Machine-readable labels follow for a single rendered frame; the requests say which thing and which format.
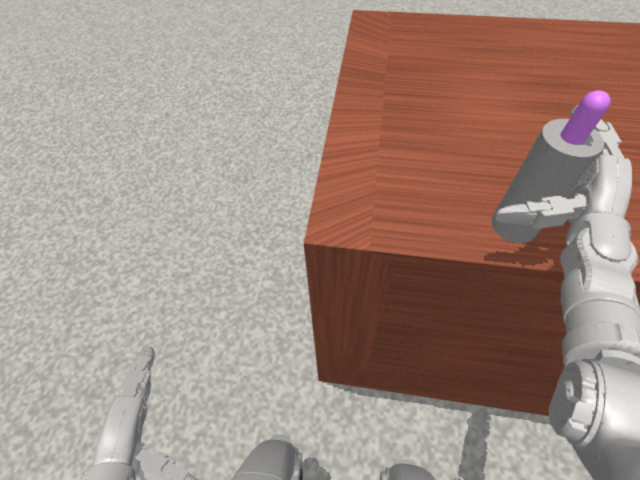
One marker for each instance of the left robot hand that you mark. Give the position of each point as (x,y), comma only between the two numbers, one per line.
(120,436)

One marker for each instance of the bottle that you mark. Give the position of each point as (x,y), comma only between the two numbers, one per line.
(562,153)

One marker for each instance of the left robot arm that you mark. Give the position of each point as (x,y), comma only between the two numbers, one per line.
(110,471)

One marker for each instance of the right robot arm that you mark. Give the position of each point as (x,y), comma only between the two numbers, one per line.
(596,404)

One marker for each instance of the right robot hand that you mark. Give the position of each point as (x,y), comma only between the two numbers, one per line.
(604,188)

